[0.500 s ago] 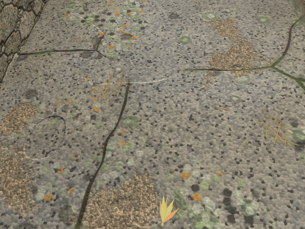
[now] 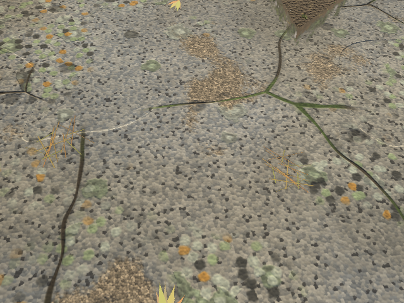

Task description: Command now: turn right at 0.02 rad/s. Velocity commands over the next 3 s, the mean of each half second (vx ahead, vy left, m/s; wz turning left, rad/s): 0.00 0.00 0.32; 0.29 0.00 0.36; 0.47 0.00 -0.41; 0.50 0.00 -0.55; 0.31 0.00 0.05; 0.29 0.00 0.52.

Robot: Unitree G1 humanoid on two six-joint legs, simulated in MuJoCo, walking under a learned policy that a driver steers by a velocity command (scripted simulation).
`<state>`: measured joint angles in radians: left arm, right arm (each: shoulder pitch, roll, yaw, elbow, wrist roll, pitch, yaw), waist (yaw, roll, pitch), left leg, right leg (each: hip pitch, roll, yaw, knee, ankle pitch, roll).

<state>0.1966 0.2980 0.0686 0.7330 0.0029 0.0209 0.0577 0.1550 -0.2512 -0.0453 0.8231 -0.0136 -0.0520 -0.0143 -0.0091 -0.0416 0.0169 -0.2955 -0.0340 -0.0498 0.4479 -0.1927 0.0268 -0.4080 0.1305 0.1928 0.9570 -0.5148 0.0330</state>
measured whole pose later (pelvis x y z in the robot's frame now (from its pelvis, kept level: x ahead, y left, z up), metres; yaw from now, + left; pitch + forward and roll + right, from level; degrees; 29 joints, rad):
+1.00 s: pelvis +0.08 +0.11 +0.00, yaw +25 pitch +1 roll +0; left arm 0.24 0.32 0.06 0.76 -0.02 -0.07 -0.04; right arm 0.33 -0.26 -0.04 0.69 -0.01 -0.07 0.02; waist -0.01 -0.05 0.01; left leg -0.06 -0.06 0.07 0.30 -0.27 0.07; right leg -0.67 -0.11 0.01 1.10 -0.15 0.00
